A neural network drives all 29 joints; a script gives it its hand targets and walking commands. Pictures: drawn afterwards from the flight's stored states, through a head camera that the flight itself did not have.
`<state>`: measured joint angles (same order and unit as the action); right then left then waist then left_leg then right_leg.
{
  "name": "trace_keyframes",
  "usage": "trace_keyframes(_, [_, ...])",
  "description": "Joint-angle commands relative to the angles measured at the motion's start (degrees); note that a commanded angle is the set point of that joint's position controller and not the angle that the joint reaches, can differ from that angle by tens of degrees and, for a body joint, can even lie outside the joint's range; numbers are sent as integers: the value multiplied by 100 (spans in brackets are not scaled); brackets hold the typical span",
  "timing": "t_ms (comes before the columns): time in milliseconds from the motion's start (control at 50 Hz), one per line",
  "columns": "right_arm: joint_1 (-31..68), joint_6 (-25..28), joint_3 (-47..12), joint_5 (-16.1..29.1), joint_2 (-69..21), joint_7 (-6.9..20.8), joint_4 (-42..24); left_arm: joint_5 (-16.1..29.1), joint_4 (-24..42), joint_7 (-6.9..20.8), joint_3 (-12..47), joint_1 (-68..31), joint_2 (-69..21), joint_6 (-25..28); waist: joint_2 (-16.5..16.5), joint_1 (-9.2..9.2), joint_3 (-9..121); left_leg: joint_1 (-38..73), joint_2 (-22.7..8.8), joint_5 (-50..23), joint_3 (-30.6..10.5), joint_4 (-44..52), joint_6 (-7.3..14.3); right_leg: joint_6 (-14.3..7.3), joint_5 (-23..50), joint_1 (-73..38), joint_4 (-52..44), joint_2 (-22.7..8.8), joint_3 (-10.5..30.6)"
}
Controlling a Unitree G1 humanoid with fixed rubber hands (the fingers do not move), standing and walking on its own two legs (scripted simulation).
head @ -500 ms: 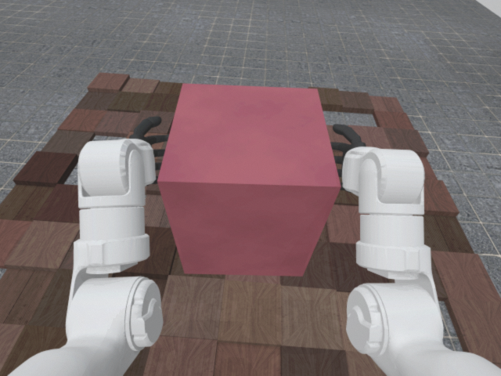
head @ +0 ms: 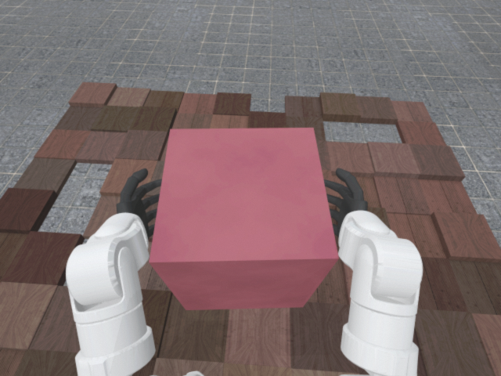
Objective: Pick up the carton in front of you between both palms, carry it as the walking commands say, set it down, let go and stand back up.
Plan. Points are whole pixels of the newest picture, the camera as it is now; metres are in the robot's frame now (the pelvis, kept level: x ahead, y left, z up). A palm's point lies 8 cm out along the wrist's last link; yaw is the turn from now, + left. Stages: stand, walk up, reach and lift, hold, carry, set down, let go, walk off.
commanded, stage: carry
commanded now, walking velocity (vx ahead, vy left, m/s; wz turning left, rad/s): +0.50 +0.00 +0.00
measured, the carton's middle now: (243, 227) +0.34 +0.00 +0.05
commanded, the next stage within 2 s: none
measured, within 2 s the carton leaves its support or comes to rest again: neither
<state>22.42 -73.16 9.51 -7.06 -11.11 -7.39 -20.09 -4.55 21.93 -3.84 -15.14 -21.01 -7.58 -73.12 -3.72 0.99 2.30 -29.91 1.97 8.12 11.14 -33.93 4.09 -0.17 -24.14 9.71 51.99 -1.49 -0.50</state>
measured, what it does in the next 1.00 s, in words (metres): walks ahead: right foot, then left foot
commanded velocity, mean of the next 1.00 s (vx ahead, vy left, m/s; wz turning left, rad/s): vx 0.50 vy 0.00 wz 0.00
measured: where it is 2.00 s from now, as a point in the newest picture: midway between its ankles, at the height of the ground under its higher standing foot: (246, 167)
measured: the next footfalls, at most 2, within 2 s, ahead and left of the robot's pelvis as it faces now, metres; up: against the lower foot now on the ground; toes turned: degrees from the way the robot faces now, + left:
right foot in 0.26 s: +0.34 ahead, -0.15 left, -0.02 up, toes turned -5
left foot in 0.66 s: +0.53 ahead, +0.06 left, -0.02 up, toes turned +8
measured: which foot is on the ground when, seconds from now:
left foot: down 0.00-0.30, up 0.32-0.64, down 0.66-1.00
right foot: up 0.00-0.24, down 0.26-0.68, up 0.70-1.00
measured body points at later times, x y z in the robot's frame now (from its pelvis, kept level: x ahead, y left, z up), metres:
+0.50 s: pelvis +0.31 -0.06 +0.01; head +0.29 -0.07 +0.46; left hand +0.64 +0.12 +0.11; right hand +0.68 -0.18 +0.11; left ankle +0.31 +0.06 -0.68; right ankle +0.30 -0.15 -0.72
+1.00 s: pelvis +0.66 -0.03 -0.01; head +0.70 -0.03 +0.43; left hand +1.03 +0.10 +0.10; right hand +1.01 -0.20 +0.10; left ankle +0.50 +0.06 -0.73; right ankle +0.80 -0.10 -0.72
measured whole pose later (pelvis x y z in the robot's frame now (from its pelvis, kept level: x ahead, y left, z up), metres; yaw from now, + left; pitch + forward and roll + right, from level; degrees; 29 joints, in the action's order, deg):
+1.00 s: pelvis +0.66 -0.03 -0.01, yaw +2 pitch +6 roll +0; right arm 34.4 -68.4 13.5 -0.2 -3.8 -9.7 -5.9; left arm -5.2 8.2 -6.8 -15.3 -33.1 -5.4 -67.9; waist -0.2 6.2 0.2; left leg -6.0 0.0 28.2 6.1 -29.9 2.0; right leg -2.5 -4.0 36.5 34.2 0.8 -6.0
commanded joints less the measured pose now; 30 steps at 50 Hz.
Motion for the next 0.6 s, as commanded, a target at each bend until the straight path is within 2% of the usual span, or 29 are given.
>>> trace_keyframes(0, [3224,16,-4499,2645,-4852,1267,-1099,2196,954,1164,4426,-3302,-4474,-72,505,163,2708,4266,-1839,-1503,-2526,1201,785,-130,171,3067,1134,-314,563])
trace_keyframes(20, [3189,7,-4538,2698,-4807,1280,-1079,2174,931,1143,4467,-3175,-4486,-64,605,176,2593,3918,-1859,-961,-2405,1364,728,-125,69,2876,526,-321,367])
trace_keyframes(40, [3085,-15,-4525,2727,-4631,1305,-966,2074,787,1116,4489,-2996,-4427,-62,832,184,2396,3581,-1890,-902,-2216,1451,742,-134,-15,2758,-40,-304,157])
trace_keyframes(60, [2976,-52,-4517,2747,-4494,1339,-735,1967,527,1095,4474,-2772,-4320,-82,1132,164,2323,3209,-1789,-694,-1864,1480,644,-158,298,2343,-610,-303,71])
trace_keyframes(100, [2813,-87,-4452,2658,-4246,1403,-116,1735,-25,1079,4367,-2520,-4034,-121,1387,152,2026,2438,-1585,-325,-1326,1570,421,-102,818,1405,-1732,-206,-225])
trace_keyframes(120, [2827,-98,-4365,2614,-4062,1431,229,1633,-399,1079,4301,-2538,-3884,-137,1358,138,1894,2267,-1516,-61,-1134,1510,337,-44,1018,1137,-2075,-52,-493])
trace_keyframes(140, [3185,-97,-4290,2633,-3938,1454,471,1587,-700,1080,4225,-2742,-3757,-119,1105,8,1824,1891,-1318,306,-855,1106,259,-74,1516,650,-2433,96,-798])
trace_keyframes(160, [3576,-90,-4189,2632,-3839,1468,761,1560,-1012,1072,4127,-3084,-3618,-87,771,-73,1791,1451,-1072,706,-547,588,108,-148,1747,96,-2474,57,-807])
trace_keyframes(180, [3944,-65,-4097,2615,-3731,1463,1028,1577,-1342,1065,4038,-3354,-3572,-55,437,-201,1751,824,-867,874,-278,-81,-24,-273,1773,-528,-2461,-101,-601])
trace_keyframes(200, [4321,-42,-4004,2595,-3666,1445,1261,1579,-1688,1054,3924,-3539,-3510,-14,-262,-359,1677,113,-614,1154,-58,-1084,-151,-495,1284,-976,-2708,-603,188])
trace_keyframes(220, [4548,-41,-3872,2533,-3586,1410,1522,1597,-2065,1033,3767,-3693,-3429,23,-1116,-408,1598,-609,-185,1903,-237,-2028,-247,-837,847,-1155,-3236,-1370,1709])
trace_keyframes(240, [4765,-20,-3657,2450,-3544,1358,1828,1708,-2303,1022,3613,-3962,-3469,57,-1160,-459,1659,-932,-92,2693,-733,-2764,-185,-1040,625,-1223,-3527,-1798,2464])
trace_keyframes(260, [4953,19,-3470,2433,-3655,1322,2156,1838,-2445,1022,3558,-4328,-3618,113,-837,-435,1625,-1101,-220,2803,-986,-3227,-188,-1075,328,-1080,-3527,-1885,2610])
trace_keyframes(280, [5204,86,-3441,2508,-3909,1285,2326,1956,-2534,1028,3552,-4640,-3820,175,-680,-469,1600,-1351,-314,2530,-1052,-3446,-188,-1134,378,-1062,-3508,-1980,2848])
trace_keyframes(300, [5233,149,-3277,2546,-4140,1262,2578,2083,-2577,1031,3545,-4970,-4027,228,-452,-448,1699,-1337,-390,2203,-1117,-3457,-133,-1101,262,-898,-3566,-1945,2762])
trace_keyframes(320, [5170,207,-3084,2525,-4407,1273,2866,2222,-2552,1042,3588,-5258,-4355,278,-348,-406,1745,-1080,-480,1976,-1172,-3059,-120,-1051,334,-694,-3580,-1836,2471])
trace_keyframes(360, [5170,359,-2764,2468,-4860,1289,3237,2517,-2678,1090,3701,-5737,-4964,427,-370,-305,1936,-735,-598,1883,-1119,-2216,-198,-1014,961,-490,-3451,-1683,1848])
trace_keyframes(380, [5240,440,-2684,2479,-5081,1297,3334,2652,-2687,1122,3715,-6011,-5234,522,-477,-290,2005,-569,-576,1705,-980,-1826,-227,-990,1108,-412,-3495,-1608,1523])
trace_keyframes(420, [5490,621,-2701,2503,-5397,1283,3282,2845,-2738,1173,3753,-6343,-5677,700,-516,-299,2111,-248,-539,1328,-769,-1463,-223,-1073,1478,-317,-3528,-1548,1157])
trace_keyframes(460, [5422,780,-2607,2430,-5531,1254,3424,2844,-2949,1186,3681,-6333,-5971,845,-354,-290,2043,-134,-440,700,-675,-760,-258,-952,2180,-569,-3454,-1398,778])
trace_keyframes(520, [5606,976,-2588,2477,-5554,1231,3179,2783,-2992,1144,3569,-6270,-6135,1031,-387,-291,2135,356,-193,-31,-418,418,-294,-730,3171,-960,-3096,-1168,284])
trace_keyframes(540, [5636,1011,-2637,2521,-5523,1223,3075,2771,-2967,1115,3577,-6263,-6124,1057,-274,-218,2220,830,-112,-372,-260,921,-292,-649,3374,-939,-2766,-1070,41])
trace_keyframes(560, [5603,1033,-2672,2540,-5467,1212,3035,2735,-2959,1080,3597,-6211,-6112,1064,33,-80,2508,1771,-83,-653,-213,1231,-211,-498,3763,-695,-2003,-825,-336])
trace_keyframes(580, [5558,1040,-2683,2528,-5433,1211,3033,2691,-2957,1039,3619,-6161,-6033,1049,280,163,2769,3036,-583,-766,-689,1119,55,-242,3374,224,-1232,-644,-575])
